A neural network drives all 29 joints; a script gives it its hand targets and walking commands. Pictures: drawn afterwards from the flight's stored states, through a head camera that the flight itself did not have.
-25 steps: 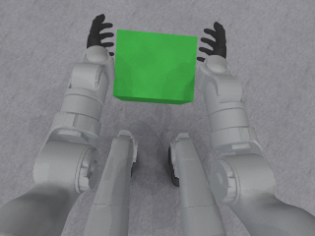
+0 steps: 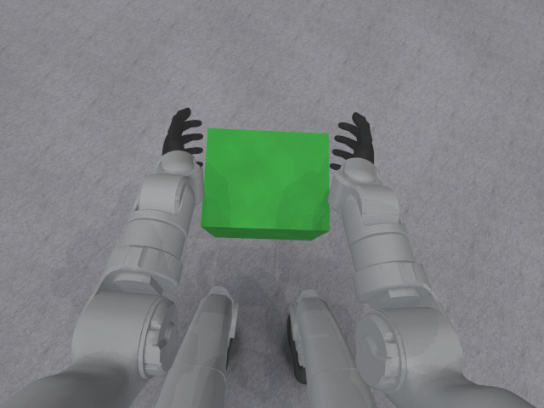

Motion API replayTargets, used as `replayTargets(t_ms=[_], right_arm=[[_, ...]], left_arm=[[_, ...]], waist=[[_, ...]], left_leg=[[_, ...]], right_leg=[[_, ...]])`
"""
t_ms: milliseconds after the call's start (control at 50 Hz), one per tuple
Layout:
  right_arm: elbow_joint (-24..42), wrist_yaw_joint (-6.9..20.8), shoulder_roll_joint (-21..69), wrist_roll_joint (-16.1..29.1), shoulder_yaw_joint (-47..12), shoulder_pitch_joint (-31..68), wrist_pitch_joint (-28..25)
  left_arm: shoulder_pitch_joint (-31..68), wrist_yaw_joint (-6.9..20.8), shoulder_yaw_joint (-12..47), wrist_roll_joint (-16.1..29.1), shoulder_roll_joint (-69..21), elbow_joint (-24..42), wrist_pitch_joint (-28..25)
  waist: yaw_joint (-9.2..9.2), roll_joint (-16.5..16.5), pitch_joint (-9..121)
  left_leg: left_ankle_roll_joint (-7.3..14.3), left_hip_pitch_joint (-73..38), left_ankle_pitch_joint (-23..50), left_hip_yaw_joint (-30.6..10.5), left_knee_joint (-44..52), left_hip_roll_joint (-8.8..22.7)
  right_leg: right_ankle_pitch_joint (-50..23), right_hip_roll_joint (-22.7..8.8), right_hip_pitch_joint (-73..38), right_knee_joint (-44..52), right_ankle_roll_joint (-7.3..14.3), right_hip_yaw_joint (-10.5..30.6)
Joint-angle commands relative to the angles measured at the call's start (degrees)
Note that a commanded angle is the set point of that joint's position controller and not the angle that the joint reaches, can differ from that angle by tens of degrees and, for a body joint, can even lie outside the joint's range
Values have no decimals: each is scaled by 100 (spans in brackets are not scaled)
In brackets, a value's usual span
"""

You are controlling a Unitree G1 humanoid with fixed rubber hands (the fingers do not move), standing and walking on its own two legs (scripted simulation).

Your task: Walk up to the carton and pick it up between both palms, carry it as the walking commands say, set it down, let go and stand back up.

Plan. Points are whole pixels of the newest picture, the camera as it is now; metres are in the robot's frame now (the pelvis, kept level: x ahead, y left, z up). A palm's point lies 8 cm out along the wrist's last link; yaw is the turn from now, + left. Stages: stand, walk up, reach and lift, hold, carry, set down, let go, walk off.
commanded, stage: reach and lift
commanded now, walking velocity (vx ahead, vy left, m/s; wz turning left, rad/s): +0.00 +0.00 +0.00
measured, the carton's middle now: (265, 190) +0.44 +0.02 -0.10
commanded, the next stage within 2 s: hold in 1.82 s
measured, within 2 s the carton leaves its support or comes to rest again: neither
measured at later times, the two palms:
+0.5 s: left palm (144, 130) +0.42 +0.16 +0.10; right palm (383, 134) +0.42 -0.11 +0.11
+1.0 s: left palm (158, 115) +0.42 +0.13 +0.14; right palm (416, 112) +0.43 -0.13 +0.15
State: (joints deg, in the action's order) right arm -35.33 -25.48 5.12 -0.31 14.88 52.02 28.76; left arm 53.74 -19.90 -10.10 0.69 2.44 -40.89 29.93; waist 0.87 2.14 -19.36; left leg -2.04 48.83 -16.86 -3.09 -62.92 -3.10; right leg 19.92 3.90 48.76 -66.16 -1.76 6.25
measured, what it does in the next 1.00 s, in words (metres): rises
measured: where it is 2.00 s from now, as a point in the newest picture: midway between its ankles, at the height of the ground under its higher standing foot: (261, 355)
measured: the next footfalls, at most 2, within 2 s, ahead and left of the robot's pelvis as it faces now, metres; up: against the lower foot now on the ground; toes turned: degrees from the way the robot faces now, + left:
none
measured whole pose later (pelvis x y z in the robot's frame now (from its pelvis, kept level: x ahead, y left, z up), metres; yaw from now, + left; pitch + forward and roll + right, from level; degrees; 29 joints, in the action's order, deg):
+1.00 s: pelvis +0.13 +0.00 +0.09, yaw +0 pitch -1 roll +1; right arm -28.1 -10.5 10.2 -12.4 12.9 20.7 41.6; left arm 20.2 -12.6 -11.6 -12.0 -9.4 -28.7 45.2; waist 0.9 1.1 10.8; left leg -1.1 15.2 -14.2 -4.2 -30.1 -2.0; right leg 17.4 2.4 15.5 -33.9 0.2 6.8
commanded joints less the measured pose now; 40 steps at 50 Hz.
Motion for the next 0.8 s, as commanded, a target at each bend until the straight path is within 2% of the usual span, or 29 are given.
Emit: replayTargets(t_ms=[0,20,40,60,80,100,120,160,220,240,260,300,340,360,380,440,460,480,520,540,560,580,600,620,640,660,700,740,780], right_arm=[[157,3570,7075,602,-2634,4376,-261],[186,3566,7117,553,-2548,4413,-291],[-436,3567,7083,343,-2113,4062,-297],[-746,3570,7064,218,-1810,3891,-318],[-1009,3553,7025,102,-1601,3825,-331],[-1586,3551,6879,-87,-1131,3443,-285],[-1626,3542,6718,-150,-936,3368,-311],[-1800,3558,6678,-221,-783,3138,-167],[-2220,3619,6506,-597,-319,2800,18],[-2098,3657,6544,-548,-381,2856,18],[-1829,3656,6758,-380,-727,2770,45],[-1607,3638,6700,-366,-779,2729,161],[-880,3610,6725,-132,-1168,3149,133],[-810,3601,6743,-41,-1276,3164,143],[-224,3600,6886,208,-1652,3460,94],[387,3569,6989,407,-2018,3340,132],[426,3574,6983,389,-2049,3122,166],[465,3578,7069,415,-2124,2771,193],[657,3619,7182,490,-2353,2354,278],[881,3638,7150,526,-2463,2315,308],[998,3661,7256,595,-2629,2096,370],[925,3691,7129,592,-2595,1931,449],[821,3701,7132,581,-2620,1625,558],[515,3728,7022,422,-2428,1289,674],[459,3745,6990,387,-2409,1043,726],[310,3759,6947,355,-2398,735,793],[438,3777,6931,361,-2521,309,914],[615,3789,6875,369,-2633,336,1002],[939,3790,6878,515,-2897,513,1064]], left_arm=[[4490,3160,2177,451,-7113,1093,-497],[4403,3179,2028,392,-7194,965,-519],[4162,3214,1657,166,-7196,410,-522],[4031,3220,1381,45,-7197,198,-547],[3639,3232,980,-200,-7131,-376,-522],[3245,3244,529,-395,-7083,-927,-450],[3058,3261,289,-500,-7016,-1090,-448],[2841,3307,46,-611,-6939,-1148,-365],[2909,3353,-137,-730,-6907,-1184,-198],[2929,3362,47,-674,-6939,-1021,-158],[3087,3368,397,-410,-7019,-605,-143],[3135,3388,579,-245,-7033,-494,-26],[3252,3408,884,-93,-7141,-176,1],[3397,3396,1033,82,-7157,-36,17],[3401,3386,1340,285,-7283,297,20],[3015,3338,1676,516,-7639,534,122],[2823,3325,1674,457,-7703,566,152],[2740,3302,1868,557,-7869,769,183],[2280,3269,2044,593,-8051,1054,246],[2106,3261,2116,639,-8155,1181,288],[1934,3257,2285,684,-8309,1333,334],[1801,3223,2309,679,-8255,1363,396],[1514,3216,2385,656,-8281,1349,506],[1552,3203,2383,663,-8226,1387,573],[1414,3200,2393,619,-8122,1478,612],[1512,3199,2550,667,-8086,1746,651],[1257,3212,2806,744,-8080,1998,765],[1174,3231,2830,807,-8037,2083,837],[1145,3234,2865,813,-7778,2300,916]], waist=[[158,-320,9738],[171,-150,9439],[60,-201,8190],[44,-253,7363],[115,-232,6468],[48,-204,5239],[19,-193,4761],[102,-254,4671],[-38,-445,4407],[-51,-473,4504],[-92,-472,4818],[-200,-521,4776],[-156,-553,5167],[-189,-552,4981],[-108,-518,5397],[-199,-531,5574],[-194,-569,5611],[-289,-733,5690],[-263,-711,5973],[-346,-632,6138],[-303,-680,6465],[-407,-768,6224],[-419,-818,6151],[-582,-711,5769],[-571,-732,5521],[-650,-803,5452],[-701,-734,5292],[-651,-614,5053],[-500,-584,4936]], left_leg=[[189,-2888,-223,-13,1437,-335],[234,-2882,-274,-80,1503,-312],[260,-2501,-556,-61,1604,-292],[265,-2229,-711,-59,1750,-276],[287,-2006,-840,2,1811,-274],[303,-1714,-1143,-9,1965,-245],[316,-1722,-1252,23,2056,-232],[328,-1989,-1387,35,2187,-211],[295,-2223,-1780,-65,2526,-168],[254,-2347,-1766,-27,2640,-171],[223,-2631,-1433,5,2704,-172],[231,-2844,-1203,-45,2889,-131],[254,-2808,-1112,-34,2990,-108],[267,-2839,-1044,-54,3079,-105],[259,-3120,-665,5,3097,-131],[238,-3465,211,-33,3122,-165],[207,-3539,387,-36,3112,-155],[185,-3730,690,-56,3124,-159],[147,-4105,1445,-77,3146,-169],[136,-4321,1705,-165,3154,-149],[111,-4553,2176,-144,3132,-162],[73,-4742,2290,-221,3175,-105],[45,-4763,2563,-241,3222,-99],[13,-4711,2354,-276,3271,-62],[17,-4638,2397,-239,3328,-91],[10,-4602,2458,-241,3365,-96],[-4,-4667,2609,-253,3473,-136],[11,-4620,2604,-226,3547,-154],[40,-4535,2577,-167,3600,-218]], right_leg=[[8,190,-2783,1812,51,-310],[104,165,-2802,1919,57,-278],[392,139,-2318,2069,78,-287],[538,103,-2257,2223,105,-303],[716,59,-2088,2384,113,-283],[1039,44,-1724,2518,107,-294],[1165,63,-1743,2621,105,-280],[1285,40,-2089,2772,150,-170],[1573,16,-2258,3060,229,-15],[1434,31,-2363,3091,196,-88],[1160,14,-2742,3168,195,-40],[964,-5,-2985,3319,203,-76],[752,8,-3492,3299,174,-65],[582,-1,-3539,3305,166,-108],[248,8,-3829,3328,151,-142],[-641,51,-3969,3289,169,-257],[-807,56,-3992,3304,188,-275],[-1114,54,-4068,3300,217,-301],[-1757,73,-4203,3354,202,-329],[-2018,109,-4287,3302,172,-366],[-2368,131,-4469,3325,173,-351],[-2388,121,-4306,3364,203,-366],[-2638,106,-4439,3415,186,-329],[-2408,122,-4268,3475,183,-367],[-2548,98,-4333,3531,184,-341],[-2654,97,-4412,3558,179,-328],[-3005,100,-4701,3663,139,-323],[-3110,77,-4790,3744,112,-313],[-3319,60,-5031,3803,67,-280]])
